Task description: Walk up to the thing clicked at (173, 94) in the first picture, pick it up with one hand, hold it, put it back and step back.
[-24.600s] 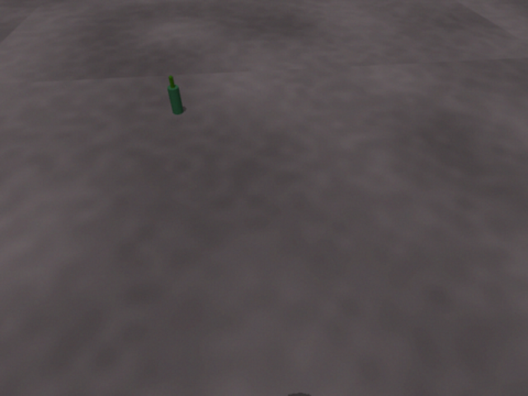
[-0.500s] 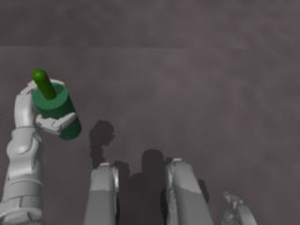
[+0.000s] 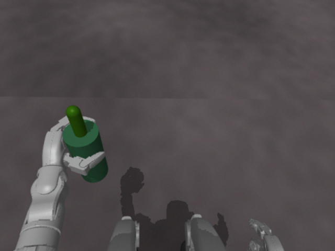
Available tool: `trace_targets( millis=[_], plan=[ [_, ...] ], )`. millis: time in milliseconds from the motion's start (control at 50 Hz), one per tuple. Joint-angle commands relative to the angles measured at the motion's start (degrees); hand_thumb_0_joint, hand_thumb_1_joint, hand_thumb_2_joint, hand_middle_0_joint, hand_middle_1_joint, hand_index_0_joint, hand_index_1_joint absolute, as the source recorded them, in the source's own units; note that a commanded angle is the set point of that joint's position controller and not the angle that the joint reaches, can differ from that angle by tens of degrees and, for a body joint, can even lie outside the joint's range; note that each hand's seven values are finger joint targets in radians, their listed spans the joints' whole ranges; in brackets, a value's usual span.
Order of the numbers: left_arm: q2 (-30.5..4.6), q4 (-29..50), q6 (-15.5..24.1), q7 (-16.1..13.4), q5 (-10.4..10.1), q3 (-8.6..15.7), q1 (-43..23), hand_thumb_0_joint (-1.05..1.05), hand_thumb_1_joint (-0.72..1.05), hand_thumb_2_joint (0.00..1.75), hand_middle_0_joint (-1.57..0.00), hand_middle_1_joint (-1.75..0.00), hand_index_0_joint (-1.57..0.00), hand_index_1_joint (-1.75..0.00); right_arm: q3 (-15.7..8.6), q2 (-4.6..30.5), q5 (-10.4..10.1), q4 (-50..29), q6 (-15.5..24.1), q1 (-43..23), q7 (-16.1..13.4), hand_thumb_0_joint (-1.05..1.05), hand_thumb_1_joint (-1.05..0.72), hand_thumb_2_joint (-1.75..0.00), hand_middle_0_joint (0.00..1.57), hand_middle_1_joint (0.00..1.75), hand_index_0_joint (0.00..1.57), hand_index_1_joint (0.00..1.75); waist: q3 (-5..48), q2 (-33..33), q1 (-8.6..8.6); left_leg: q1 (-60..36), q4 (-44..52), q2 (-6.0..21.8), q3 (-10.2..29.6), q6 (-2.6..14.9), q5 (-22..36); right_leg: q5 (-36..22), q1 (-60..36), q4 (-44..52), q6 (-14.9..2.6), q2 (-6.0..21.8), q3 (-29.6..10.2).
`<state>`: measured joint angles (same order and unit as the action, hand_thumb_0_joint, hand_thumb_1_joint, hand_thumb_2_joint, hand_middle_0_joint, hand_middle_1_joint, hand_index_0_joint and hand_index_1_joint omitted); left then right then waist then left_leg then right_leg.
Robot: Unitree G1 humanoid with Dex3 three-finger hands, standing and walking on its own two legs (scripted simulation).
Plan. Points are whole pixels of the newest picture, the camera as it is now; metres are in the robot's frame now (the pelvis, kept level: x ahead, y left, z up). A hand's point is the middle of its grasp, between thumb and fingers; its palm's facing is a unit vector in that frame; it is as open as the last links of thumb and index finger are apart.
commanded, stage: lift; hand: left
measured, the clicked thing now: (85, 145) +0.37 +0.19 +0.01
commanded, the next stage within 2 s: hold in 0.94 s
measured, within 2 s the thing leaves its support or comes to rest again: neither
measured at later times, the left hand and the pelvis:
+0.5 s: hand (83, 134) +0.36 +0.17 +0.08, palm faces +0.10 -0.99 -0.04, open 10.1 cm; pelvis +0.02 -0.01 +0.06, yaw +1 degrees
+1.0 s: hand (82, 129) +0.36 +0.17 +0.11, palm faces +0.11 -0.99 -0.02, open 10.1 cm; pelvis +0.03 -0.01 +0.08, yaw +1 degrees
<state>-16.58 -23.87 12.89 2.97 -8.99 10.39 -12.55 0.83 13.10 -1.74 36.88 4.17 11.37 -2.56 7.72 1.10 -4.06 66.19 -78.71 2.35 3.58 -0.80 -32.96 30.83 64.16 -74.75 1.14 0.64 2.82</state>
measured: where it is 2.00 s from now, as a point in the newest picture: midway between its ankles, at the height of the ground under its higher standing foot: outside the picture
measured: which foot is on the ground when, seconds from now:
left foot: down 0.00-1.00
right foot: down 0.00-1.00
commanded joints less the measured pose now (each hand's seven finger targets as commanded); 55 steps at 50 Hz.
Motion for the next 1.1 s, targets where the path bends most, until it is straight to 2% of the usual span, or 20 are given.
trace_targets(
  millis=[0, 60, 80, 120, 160, 300, 320, 340, 420, 500, 620, 640, 660, 700, 740, 760, 780, 940, 1000, 1080],
  plan=[
    [-10.7, 24.8, 9.5, -0.6, -3.4, 5.9, -21.5, 0.0, 0.05, 1.21, -1.25, -1.41, -1.27, -1.4, -2.9, 8.2, 0.0, -5.0, 2.4, 3.3, -0.8, 0.0, -0.92, -0.9, 0.2, 0.3, 0.2, 0.3, 29.4, 8.3, 1.37, -26.3, 14.3, -1.4, 0.0, 0.64, 19.0, -18.2, -15.5, 11.7, -2.56, -1.3, -0.2],
    [-9.0, 25.8, 10.2, -1.1, -3.6, 4.2, -21.8, 0.0, 0.08, 1.21, -1.22, -1.39, -1.25, -1.38, -2.3, 7.6, 0.4, -4.4, 2.4, 3.3, -1.1, 0.0, -0.92, -0.9, 0.2, 0.3, 0.2, 0.3, 26.7, 7.7, 0.73, -27.1, 16.1, -1.7, -0.2, 0.74, 19.1, -18.6, -17.2, 13.9, -2.4, -1.4, -0.3],
    [-10.8, 26.5, 10.6, -1.5, -3.5, 6.1, -22.8, 0.0, 0.08, 1.22, -1.22, -1.38, -1.24, -1.38, -2.4, 7.7, 0.5, -4.2, 2.4, 3.4, -1.3, 0.0, -0.92, -0.9, 0.2, 0.3, 0.2, 0.3, 26.5, 7.3, 1.01, -27.4, 16.9, -1.6, -0.4, 0.83, 18.5, -18.4, -18.4, 14.6, -2.38, -1.3, -0.5],
    [-9.2, 25.9, 10.9, -1.7, -3.0, 4.4, -22.5, 0.0, 0.05, 1.21, -1.22, -1.37, -1.24, -1.37, -2.2, 7.5, 0.9, -3.9, 2.4, 3.3, -1.5, 0.0, -0.92, -0.9, 0.2, 0.3, 0.2, 0.3, 25.5, 7.9, 0.64, -28.8, 18.2, -1.7, -0.4, 0.72, 18.1, -18.0, -18.6, 15.6, -2.41, -1.3, -0.5],
    [-8.6, 28.0, 11.3, -2.0, -2.8, 3.6, -22.3, 0.0, 0.07, 1.2, -1.2, -1.36, -1.23, -1.36, -1.8, 7.0, 1.1, -4.8, 2.4, 2.7, -1.7, 0.0, -0.92, -0.9, 0.2, 0.3, 0.2, 0.3, 26.2, 8.6, 0.79, -31.0, 19.4, -1.6, -0.3, 0.54, 18.2, -17.9, -19.4, 16.3, -2.39, -1.5, -0.2],
    [-5.9, 22.5, 10.0, -1.8, -2.6, 1.6, -17.7, 0.0, 0.11, 1.22, -1.23, -1.39, -1.26, -1.38, -2.0, 7.1, 1.1, -4.9, 2.0, 2.7, -2.1, 0.0, -0.92, -0.9, 0.2, 0.3, 0.2, 0.3, 22.3, 4.8, 0.92, -31.2, 22.5, -1.8, -1.0, 0.88, 18.7, -19.5, -25.4, 20.6, -1.96, -1.5, -0.2],
    [-7.1, 21.5, 9.8, -1.9, -2.3, 3.3, -17.1, 0.0, 0.11, 1.22, -1.23, -1.38, -1.25, -1.37, -2.4, 7.2, 1.1, -4.8, 1.9, 3.1, -2.1, 0.0, -0.91, -0.9, 0.2, 0.3, 0.2, 0.3, 21.8, 4.3, 1.23, -31.5, 23.2, -1.6, -0.9, 0.84, 18.7, -19.1, -25.5, 21.0, -2.1, -1.6, 0.1],
    [-5.5, 20.6, 9.7, -1.7, -2.0, 1.2, -16.4, 0.0, 0.11, 1.22, -1.23, -1.39, -1.25, -1.38, -2.0, 6.6, 1.1, -4.8, 1.8, 2.9, -1.9, 0.0, -0.91, -0.9, 0.2, 0.3, 0.2, 0.3, 20.9, 4.4, 1.13, -31.2, 23.5, -1.7, -1.2, 0.86, 18.5, -19.2, -26.4, 21.5, -1.97, -1.5, -0.1],
    [-5.4, 19.3, 10.1, -1.4, -2.9, 2.9, -17.0, 0.0, 0.13, 1.24, -1.24, -1.4, -1.26, -1.39, -2.2, 6.5, 0.9, -5.0, 1.8, 2.7, -1.9, 0.0, -0.91, -0.9, 0.2, 0.3, 0.2, 0.3, 19.4, 2.6, 1.36, -31.8, 25.0, -1.7, -1.9, 1.08, 19.0, -20.2, -29.1, 23.3, -1.75, -1.5, -0.4],
    [-6.3, 22.0, 11.2, -1.2, -2.7, 3.2, -19.2, 0.0, 0.17, 1.23, -1.22, -1.39, -1.25, -1.38, -2.0, 6.2, 1.2, -5.0, 2.0, 2.3, -1.7, 0.0, -0.91, -0.9, 0.2, 0.3, 0.2, 0.3, 18.1, 5.1, 1.54, -34.1, 26.7, -1.8, -2.0, 0.76, 19.4, -20.1, -29.4, 24.2, -1.93, -1.6, -0.3],
    [-5.8, 22.3, 12.1, -1.2, -3.1, 3.8, -16.5, 0.0, 0.16, 1.2, -1.2, -1.35, -1.21, -1.34, -2.3, 6.5, 1.7, -4.0, 1.8, 3.1, -2.0, 0.0, -0.92, -0.9, 0.2, 0.3, 0.2, 0.3, 19.3, 4.6, 1.03, -36.8, 28.0, -2.0, -2.4, 0.79, 21.2, -22.1, -32.7, 25.7, -1.79, -1.5, -0.8],
    [-6.1, 27.3, 12.7, -1.2, -3.1, 3.3, -19.8, 0.0, 0.16, 1.2, -1.18, -1.35, -1.2, -1.34, -1.4, 5.6, 1.8, -5.1, 1.9, 2.3, -2.0, 0.0, -0.92, -0.9, 0.2, 0.3, 0.2, 0.3, 21.3, 6.3, 1.39, -38.2, 28.0, -2.0, -2.4, 0.68, 22.8, -23.7, -33.8, 25.7, -1.84, -1.4, -0.9],
    [-6.9, 26.0, 12.5, -1.5, -2.8, 4.3, -18.3, 0.0, 0.16, 1.22, -1.19, -1.35, -1.2, -1.35, -1.5, 5.6, 1.9, -4.9, 1.9, 2.5, -2.1, 0.0, -0.92, -0.9, 0.2, 0.3, 0.2, 0.3, 22.8, 6.5, 1.43, -39.1, 27.6, -2.1, -2.5, 0.69, 24.9, -25.6, -34.6, 25.7, -1.83, -1.3, -1.0],
    [-5.0, 24.6, 12.3, -1.4, -2.6, 2.5, -17.1, 0.0, 0.17, 1.22, -1.19, -1.35, -1.21, -1.35, -1.6, 5.8, 2.0, -4.8, 1.8, 2.2, -2.2, 0.0, -0.91, -0.9, 0.2, 0.3, 0.2, 0.3, 19.1, 5.1, 0.77, -37.9, 28.5, -2.1, -2.4, 0.75, 22.8, -24.1, -34.1, 26.5, -1.73, -1.4, -1.0],
    [-4.5, 22.0, 12.3, -1.4, -2.9, 2.6, -16.5, 0.0, 0.15, 1.23, -1.21, -1.37, -1.22, -1.37, -2.0, 6.1, 2.0, -3.3, 1.8, 3.1, -2.2, 0.0, -0.92, -0.9, 0.2, 0.3, 0.2, 0.3, 17.0, 4.6, 0.65, -37.9, 29.3, -1.8, -2.3, 0.71, 21.1, -22.1, -33.1, 27.2, -1.77, -1.5, -0.9],
    [-4.4, 24.9, 12.7, -1.4, -2.9, 2.1, -19.7, 0.0, 0.17, 1.23, -1.21, -1.37, -1.22, -1.37, -1.7, 5.8, 1.9, -4.8, 2.0, 1.5, -2.3, 0.0, -0.91, -0.9, 0.2, 0.3, 0.2, 0.3, 17.9, 5.2, 0.69, -38.5, 29.7, -1.9, -2.3, 0.71, 20.4, -21.7, -33.2, 27.5, -1.72, -1.3, -1.0],
    [-5.4, 24.2, 12.8, -1.5, -2.9, 3.2, -19.1, 0.0, 0.17, 1.23, -1.21, -1.36, -1.23, -1.37, -1.6, 5.7, 1.8, -4.9, 2.1, 1.5, -2.3, 0.0, -0.92, -0.9, 0.2, 0.3, 0.2, 0.3, 17.7, 4.7, 1.01, -38.1, 29.8, -2.1, -2.4, 0.84, 19.6, -21.1, -34.3, 28.0, -1.6, -1.3, -1.0],
    [-3.7, 20.4, 12.4, -1.0, -2.9, 2.3, -14.7, 0.0, 0.13, 1.22, -1.23, -1.37, -1.25, -1.38, -2.1, 6.0, 1.7, -4.2, 2.2, 2.0, -2.0, 0.0, -0.92, -0.9, 0.2, 0.3, 0.2, 0.3, 16.4, 2.7, 1.5, -39.0, 30.8, -1.9, -2.6, 0.81, 23.5, -25.0, -37.7, 28.9, -1.46, -1.2, -0.8],
    [-4.0, 21.0, 13.0, -1.0, -2.8, 2.5, -16.4, 0.0, 0.15, 1.21, -1.23, -1.37, -1.25, -1.37, -2.4, 6.1, 1.6, -4.7, 2.2, 1.0, -1.7, 0.0, -0.92, -0.9, 0.2, 0.3, 0.2, 0.3, 14.4, 4.1, 1.77, -39.4, 32.1, -1.9, -2.4, 0.61, 21.9, -22.9, -36.2, 29.2, -1.69, -1.4, -0.6],
    [-4.7, 22.6, 13.3, -1.2, -2.8, 3.0, -17.2, 0.0, 0.17, 1.11, -1.19, -1.3, -1.2, -1.3, -2.5, 6.3, 1.7, -4.5, 2.2, 1.4, -1.4, 0.0, -0.93, -0.9, 0.2, 0.3, 0.2, 0.3, 16.7, 5.0, 1.92, -41.5, 32.5, -1.8, -2.3, 0.31, 23.8, -23.9, -37.5, 29.3, -1.83, -1.5, -0.4]
  ],
)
